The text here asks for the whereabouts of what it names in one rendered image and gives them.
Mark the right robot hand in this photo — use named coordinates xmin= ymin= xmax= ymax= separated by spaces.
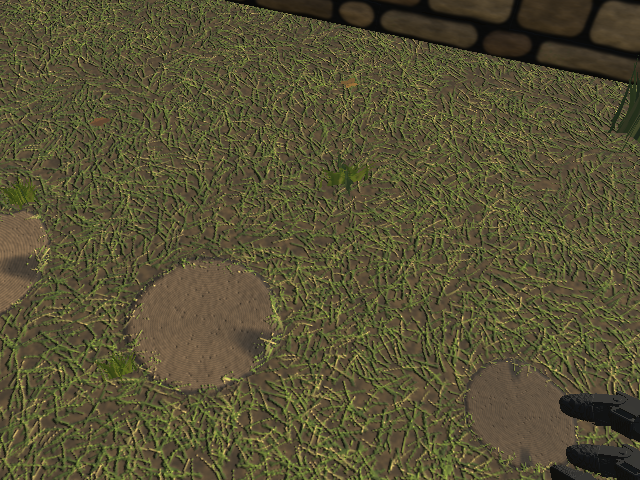
xmin=550 ymin=391 xmax=640 ymax=480

